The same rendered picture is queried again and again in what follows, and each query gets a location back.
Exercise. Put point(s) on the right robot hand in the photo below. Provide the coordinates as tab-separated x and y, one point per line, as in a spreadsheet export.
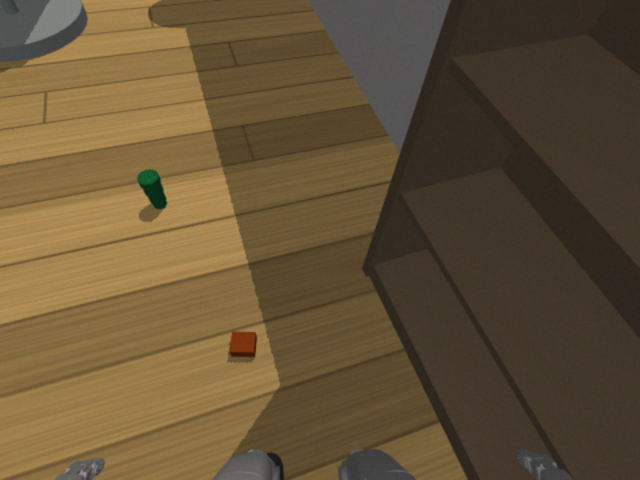
541	466

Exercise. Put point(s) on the left robot hand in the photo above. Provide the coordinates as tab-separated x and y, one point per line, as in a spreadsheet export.
85	470

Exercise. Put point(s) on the office chair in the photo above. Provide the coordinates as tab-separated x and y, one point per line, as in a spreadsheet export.
32	28

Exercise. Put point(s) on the bookshelf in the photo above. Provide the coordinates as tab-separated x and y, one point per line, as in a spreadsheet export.
507	250

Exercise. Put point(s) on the left robot foot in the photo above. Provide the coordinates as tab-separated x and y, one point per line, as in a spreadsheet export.
275	458

